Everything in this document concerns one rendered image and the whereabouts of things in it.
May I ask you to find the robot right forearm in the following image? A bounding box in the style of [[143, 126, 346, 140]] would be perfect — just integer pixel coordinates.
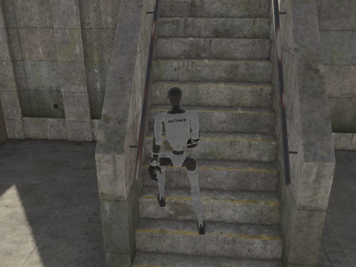
[[191, 133, 200, 144]]

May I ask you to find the robot left hand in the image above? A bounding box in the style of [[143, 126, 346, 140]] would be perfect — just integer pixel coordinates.
[[149, 165, 162, 181]]

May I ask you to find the robot right hand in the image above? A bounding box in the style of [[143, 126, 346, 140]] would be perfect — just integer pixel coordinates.
[[187, 139, 197, 148]]

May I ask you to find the right robot foot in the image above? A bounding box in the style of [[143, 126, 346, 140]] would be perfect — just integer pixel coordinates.
[[197, 221, 206, 235]]

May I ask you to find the robot right upper arm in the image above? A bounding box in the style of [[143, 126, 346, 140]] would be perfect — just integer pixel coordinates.
[[188, 110, 199, 140]]

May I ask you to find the robot left upper arm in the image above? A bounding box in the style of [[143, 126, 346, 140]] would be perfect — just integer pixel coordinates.
[[154, 112, 165, 145]]

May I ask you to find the robot right thigh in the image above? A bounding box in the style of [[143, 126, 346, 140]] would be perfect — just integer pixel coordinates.
[[185, 157, 199, 200]]

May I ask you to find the robot left forearm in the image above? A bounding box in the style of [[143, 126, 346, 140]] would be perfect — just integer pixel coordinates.
[[150, 137, 161, 166]]

